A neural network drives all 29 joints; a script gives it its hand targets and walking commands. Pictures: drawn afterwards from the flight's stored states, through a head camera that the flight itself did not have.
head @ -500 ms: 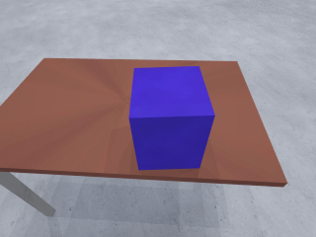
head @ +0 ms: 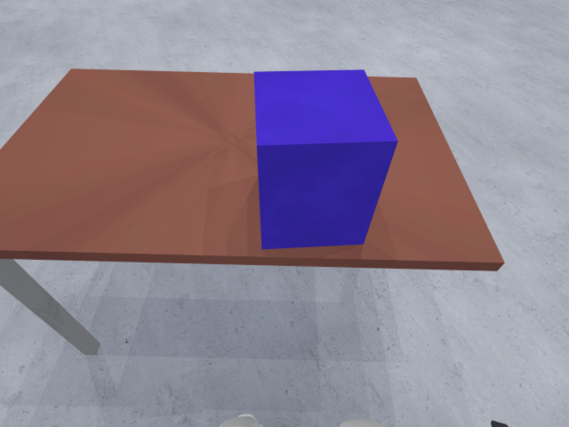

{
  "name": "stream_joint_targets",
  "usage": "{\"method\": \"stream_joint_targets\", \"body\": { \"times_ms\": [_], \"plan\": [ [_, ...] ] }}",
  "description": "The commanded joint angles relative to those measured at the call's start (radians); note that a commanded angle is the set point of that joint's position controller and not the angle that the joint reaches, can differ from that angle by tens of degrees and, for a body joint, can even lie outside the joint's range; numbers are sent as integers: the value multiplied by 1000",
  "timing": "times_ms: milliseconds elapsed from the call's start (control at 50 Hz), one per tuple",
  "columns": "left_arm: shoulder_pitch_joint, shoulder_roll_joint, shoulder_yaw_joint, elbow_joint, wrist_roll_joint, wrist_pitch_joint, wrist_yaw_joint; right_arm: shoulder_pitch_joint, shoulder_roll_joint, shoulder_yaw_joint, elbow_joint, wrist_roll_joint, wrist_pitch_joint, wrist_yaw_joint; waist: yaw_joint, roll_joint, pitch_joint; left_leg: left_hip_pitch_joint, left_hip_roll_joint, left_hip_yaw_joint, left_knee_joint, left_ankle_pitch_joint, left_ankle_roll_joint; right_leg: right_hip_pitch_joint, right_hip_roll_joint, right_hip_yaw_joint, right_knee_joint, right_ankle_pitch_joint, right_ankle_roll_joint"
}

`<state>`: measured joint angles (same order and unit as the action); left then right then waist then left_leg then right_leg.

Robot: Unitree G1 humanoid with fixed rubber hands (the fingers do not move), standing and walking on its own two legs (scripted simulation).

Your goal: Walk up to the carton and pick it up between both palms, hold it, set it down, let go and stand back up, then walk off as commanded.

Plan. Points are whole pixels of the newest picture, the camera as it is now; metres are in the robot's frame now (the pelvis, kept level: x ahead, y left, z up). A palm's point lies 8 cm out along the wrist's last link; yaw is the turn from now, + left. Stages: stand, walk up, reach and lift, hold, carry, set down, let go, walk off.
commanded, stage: walk off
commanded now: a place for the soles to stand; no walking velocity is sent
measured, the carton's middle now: (311, 162) +0.55 -0.03 +0.05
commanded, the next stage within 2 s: none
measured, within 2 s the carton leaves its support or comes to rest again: neither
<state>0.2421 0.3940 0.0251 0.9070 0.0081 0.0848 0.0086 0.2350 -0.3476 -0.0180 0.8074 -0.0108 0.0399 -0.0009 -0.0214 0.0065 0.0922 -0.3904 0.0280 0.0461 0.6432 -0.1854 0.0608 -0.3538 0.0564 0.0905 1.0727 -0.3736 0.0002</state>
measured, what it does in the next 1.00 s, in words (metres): walks backwards: right foot, then left foot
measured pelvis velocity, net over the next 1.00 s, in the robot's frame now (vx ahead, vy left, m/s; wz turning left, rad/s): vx -0.24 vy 0.01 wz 0.01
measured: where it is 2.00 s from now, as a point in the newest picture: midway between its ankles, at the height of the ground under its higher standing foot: outside the picture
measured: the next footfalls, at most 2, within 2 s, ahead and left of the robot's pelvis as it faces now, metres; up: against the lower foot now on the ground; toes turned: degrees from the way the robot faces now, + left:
right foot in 0.20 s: -0.05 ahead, -0.16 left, +0.00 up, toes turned +5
left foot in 0.78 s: -0.15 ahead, +0.06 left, +0.00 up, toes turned -5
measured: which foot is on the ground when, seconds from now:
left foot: down 0.00-0.24, up 0.26-0.76, down 0.78-1.00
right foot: up 0.00-0.18, down 0.20-0.80, up 0.82-1.00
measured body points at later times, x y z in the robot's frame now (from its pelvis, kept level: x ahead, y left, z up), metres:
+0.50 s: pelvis -0.14 -0.07 -0.01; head -0.10 -0.12 +0.43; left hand -0.08 +0.25 -0.10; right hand -0.04 -0.38 -0.16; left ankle -0.15 +0.07 -0.65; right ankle -0.09 -0.16 -0.72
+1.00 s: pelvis -0.24 +0.01 +0.00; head -0.19 +0.05 +0.44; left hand -0.14 +0.31 -0.15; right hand -0.15 -0.30 -0.09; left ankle -0.19 +0.07 -0.72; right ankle -0.21 -0.18 -0.66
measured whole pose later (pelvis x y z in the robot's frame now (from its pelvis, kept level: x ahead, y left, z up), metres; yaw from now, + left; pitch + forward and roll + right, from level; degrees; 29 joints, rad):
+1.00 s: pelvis -0.24 +0.01 +0.00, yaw +1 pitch -3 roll -3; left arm 0.17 0.39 0.02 0.83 0.01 0.07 0.02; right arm 0.23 -0.36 -0.02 0.80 -0.01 0.05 0.00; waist 0.01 -0.04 0.16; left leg -0.36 -0.08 -0.07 0.73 -0.31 0.06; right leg -0.48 0.11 0.20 1.09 -0.40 0.01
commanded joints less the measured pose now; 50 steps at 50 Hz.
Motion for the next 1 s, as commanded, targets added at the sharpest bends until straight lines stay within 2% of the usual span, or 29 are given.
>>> {"method": "stream_joint_targets", "body": {
  "times_ms": [0,40,80,120,140,160,180,200,220,240,260,300,320,340,400,460,520,580,640,680,700,720,740,760,780,800,840,860,980],
  "plan": [
    [72,197,100,-85,-6,-13,-3,-33,-281,-129,-117,-12,-16,-20,8,143,-59,140,244,-343,-360,-374,119,-93,15,14,-66,-128,3],
    [100,191,101,-85,-5,-17,-6,-45,-289,-130,-128,-15,-9,-17,16,163,-76,101,252,-327,-349,-387,150,-39,2,-18,-135,-174,-4],
    [134,190,103,-84,-7,-22,-11,-64,-300,-133,-136,-19,0,-16,28,200,-86,60,257,-306,-345,-388,145,25,-29,-55,-244,-194,-14],
    [180,187,105,-70,-8,-32,-12,-90,-304,-137,-136,-20,10,-13,48,220,-109,45,239,-276,-312,-353,107,94,-46,-89,-404,-178,-28],
    [219,184,109,-55,-5,-35,-11,-112,-301,-138,-137,-19,16,-13,71,202,-117,9,214,-238,-258,-360,77,147,-47,-93,-512,-124,-42],
    [221,199,114,-57,3,-39,-9,-116,-275,-131,-137,-17,21,-16,80,113,-89,-47,145,-193,-103,-393,51,127,-74,12,-595,-151,-71],
    [176,254,123,-89,18,-46,-4,-91,-237,-121,-136,-11,30,-18,80,-151,0,-158,-6,-89,163,-455,11,2,-211,305,-794,-327,-130],
    [78,316,127,-130,43,-54,1,-113,-212,-111,-129,-11,35,-25,63,-245,79,-243,-144,-118,434,-354,-44,-153,-353,560,-868,-296,-180],
    [13,342,133,-144,46,-58,10,-117,-229,-116,-117,-16,33,-34,55,-136,118,-185,-155,-242,526,-347,-50,-272,-373,570,-883,-234,-205],
    [-29,348,129,-153,43,-60,15,-139,-236,-111,-108,-19,31,-31,63,-114,144,-156,-153,-273,561,-331,-35,-347,-366,583,-893,-307,-201],
    [-70,328,117,-159,34,-66,19,-131,-244,-112,-90,-12,31,-29,39,-99,162,-167,-140,-295,593,-264,-28,-329,-321,533,-863,-307,-172],
    [-138,303,121,-172,28,-71,20,-56,-271,-118,-55,1,37,-27,5,-121,154,-171,-157,-308,654,-175,-30,-269,-253,412,-836,-289,-111],
    [-144,288,122,-173,27,-74,21,-44,-277,-119,-51,-1,40,-26,10,-123,151,-196,-168,-316,668,-153,-35,-205,-239,392,-826,-277,-85],
    [-125,278,124,-179,26,-76,21,-44,-279,-116,-54,-4,39,-24,25,-114,128,-218,-176,-318,663,-149,-42,-135,-232,386,-804,-241,-82],
    [-67,255,125,-191,17,-78,25,-45,-283,-109,-65,2,30,-25,55,-101,44,-267,-174,-307,622,-191,-56,72,-239,388,-731,-98,-92],
    [-18,249,129,-199,11,-78,28,-50,-279,-103,-78,5,21,-31,86,-122,-3,-284,-159,-300,559,-272,-62,197,-266,418,-682,23,-128],
    [-14,257,129,-210,8,-76,32,-28,-279,-100,-77,2,13,-33,91,-151,-15,-250,-138,-280,509,-352,-60,206,-298,429,-651,123,-181],
    [-48,258,128,-232,7,-73,30,15,-281,-103,-69,-2,8,-30,80,-179,-26,-175,-113,-228,477,-414,-58,151,-309,389,-618,213,-228],
    [-91,273,129,-260,12,-66,28,73,-284,-107,-66,-1,6,-21,53,-224,-34,-64,-67,-166,371,-449,-42,43,-315,348,-600,253,-239],
    [-140,279,127,-275,15,-57,25,144,-282,-113,-47,0,1,-15,6,-257,-41,74,-25,-132,189,-394,-22,-73,-294,302,-569,264,-202],
    [-167,275,123,-276,10,-50,22,199,-276,-118,-28,-3,-5,-13,-32,-246,-45,169,-13,-132,33,-283,-20,-145,-255,259,-501,252,-160],
    [-152,239,116,-271,0,-40,23,207,-278,-124,-21,-16,-12,-12,-37,-143,-30,227,4,-216,-138,-190,-34,-237,-165,186,-343,126,-104],
    [-99,162,101,-262,-15,-32,30,144,-325,-123,-44,-30,-15,-13,-2,134,30,149,128,-489,-310,-198,-50,-355,39,53,-98,-135,-42],
    [-94,176,101,-255,-20,-24,40,44,-362,-121,-94,-29,-12,-16,25,112,71,39,254,-752,-355,-225,-48,-390,124,95,65,-192,-9],
    [-87,236,112,-244,-23,-22,47,-17,-382,-121,-119,-25,-14,-18,23,66,102,-79,272,-771,-414,-353,-44,-301,113,165,132,-165,-4],
    [-90,265,117,-227,-24,-26,46,-43,-379,-119,-118,-30,-21,-22,21,89,146,-142,267,-780,-451,-392,-57,-250,106,208,135,-135,-5],
    [-35,271,114,-163,-26,-28,40,-130,-327,-112,-115,-35,-31,-27,62,84,154,-62,199,-608,-409,-350,-115,-293,92,208,159,-33,-2],
    [-17,270,111,-145,-31,-29,39,-133,-305,-114,-116,-33,-33,-27,59,97,121,5,176,-558,-394,-329,-134,-292,87,199,151,-15,5],
    [18,252,112,-100,-25,-27,35,-61,-248,-128,-106,-16,-38,-31,14,102,-60,339,134,-460,-312,-132,-127,-322,89,178,108,-10,24]
  ]
}}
